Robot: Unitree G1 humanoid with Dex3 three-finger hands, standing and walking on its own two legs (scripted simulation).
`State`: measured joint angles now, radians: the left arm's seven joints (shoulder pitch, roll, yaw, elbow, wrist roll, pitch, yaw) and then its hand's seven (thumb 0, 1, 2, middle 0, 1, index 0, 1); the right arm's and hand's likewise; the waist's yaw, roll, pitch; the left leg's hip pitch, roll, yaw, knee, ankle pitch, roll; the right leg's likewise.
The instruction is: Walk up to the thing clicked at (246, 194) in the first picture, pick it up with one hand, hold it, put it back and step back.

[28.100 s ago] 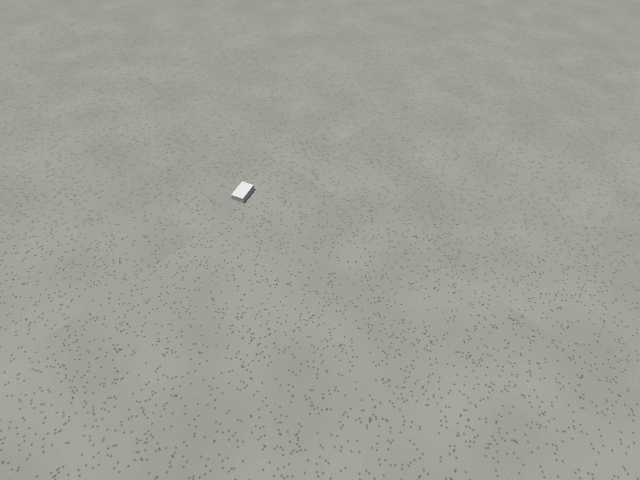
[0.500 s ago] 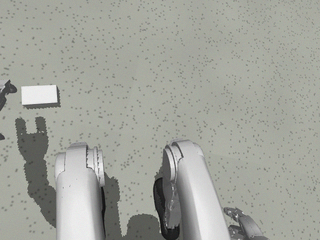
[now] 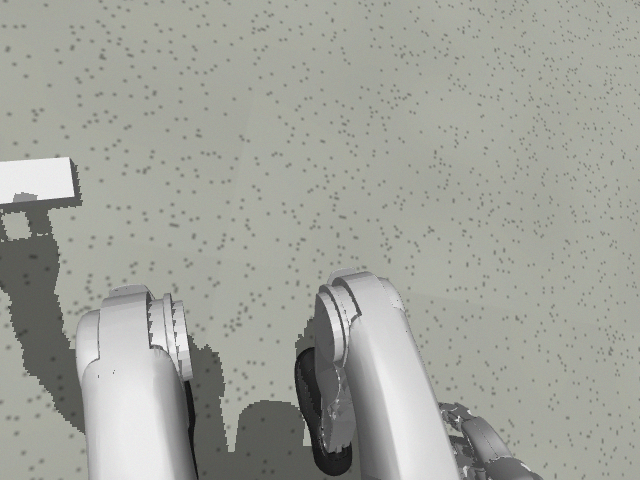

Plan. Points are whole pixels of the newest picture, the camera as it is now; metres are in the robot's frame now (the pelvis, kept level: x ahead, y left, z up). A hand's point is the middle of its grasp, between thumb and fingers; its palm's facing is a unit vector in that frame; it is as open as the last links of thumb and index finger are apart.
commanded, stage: rise first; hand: left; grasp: from above
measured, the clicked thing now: (35, 182) +0.48 +0.35 -0.30
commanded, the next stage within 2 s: approach in 1.64 s
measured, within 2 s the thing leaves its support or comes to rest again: neither
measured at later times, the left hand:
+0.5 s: hand out of the picture +0.41 +0.38 -0.19, palm faces -0.44 -0.13 -0.89, open 13.0 cm
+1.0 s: hand out of the picture +0.42 +0.38 -0.20, palm faces -0.44 -0.13 -0.89, open 13.2 cm
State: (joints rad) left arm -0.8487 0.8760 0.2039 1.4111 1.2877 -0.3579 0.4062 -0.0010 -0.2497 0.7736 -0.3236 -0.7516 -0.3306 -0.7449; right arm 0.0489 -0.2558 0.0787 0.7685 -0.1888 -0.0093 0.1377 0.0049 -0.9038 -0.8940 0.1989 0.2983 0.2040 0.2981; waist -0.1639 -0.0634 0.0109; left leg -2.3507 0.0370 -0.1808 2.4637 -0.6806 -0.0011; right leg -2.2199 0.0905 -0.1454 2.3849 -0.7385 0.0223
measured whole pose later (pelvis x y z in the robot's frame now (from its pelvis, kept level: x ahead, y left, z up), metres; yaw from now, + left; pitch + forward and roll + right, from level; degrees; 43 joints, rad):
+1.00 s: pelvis +0.00 +0.00 -0.01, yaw -2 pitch +30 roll -12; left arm -0.95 0.99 0.17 1.52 1.31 -0.34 0.43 0.00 -0.37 0.87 -0.22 -0.89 -0.23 -0.89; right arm 0.06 -0.27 0.18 0.73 -0.20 -0.04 0.15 0.00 -0.91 -0.89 0.20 0.30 0.20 0.30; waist -0.23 -0.10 0.05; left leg -2.36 0.04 -0.22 2.50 -0.68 0.01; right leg -2.21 0.10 -0.18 2.38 -0.73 0.04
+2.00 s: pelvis -0.01 +0.01 +0.00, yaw -2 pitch +30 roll -13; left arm -1.06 0.97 0.03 1.49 1.29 -0.30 0.37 0.00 -0.48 0.95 -0.13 -1.02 -0.14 -1.01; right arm 0.11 -0.27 0.21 0.68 -0.18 -0.03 0.14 0.00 -0.91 -0.89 0.20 0.30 0.20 0.30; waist -0.26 -0.10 0.05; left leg -2.36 0.03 -0.21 2.47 -0.66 0.01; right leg -2.21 0.10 -0.17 2.35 -0.71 0.04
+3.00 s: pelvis -0.01 +0.01 +0.01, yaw -3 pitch +30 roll -13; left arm -1.07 0.98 0.04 1.51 1.27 -0.26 0.33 0.00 -0.26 0.82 -0.29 -0.89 -0.31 -0.87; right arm 0.11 -0.28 0.24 0.62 -0.17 -0.02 0.13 0.00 -0.90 -0.89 0.20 0.30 0.20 0.30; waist -0.30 -0.08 0.06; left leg -2.35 0.03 -0.21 2.45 -0.66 0.02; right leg -2.20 0.10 -0.17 2.33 -0.70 0.04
